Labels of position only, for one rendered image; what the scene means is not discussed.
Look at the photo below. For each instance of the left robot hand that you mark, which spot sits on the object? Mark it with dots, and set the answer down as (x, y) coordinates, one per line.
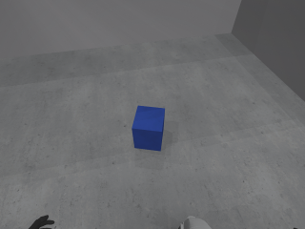
(42, 221)

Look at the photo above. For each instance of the right robot thigh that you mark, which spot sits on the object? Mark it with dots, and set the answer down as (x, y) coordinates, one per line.
(194, 223)

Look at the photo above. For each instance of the carton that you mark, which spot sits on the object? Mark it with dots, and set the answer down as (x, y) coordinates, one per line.
(148, 128)

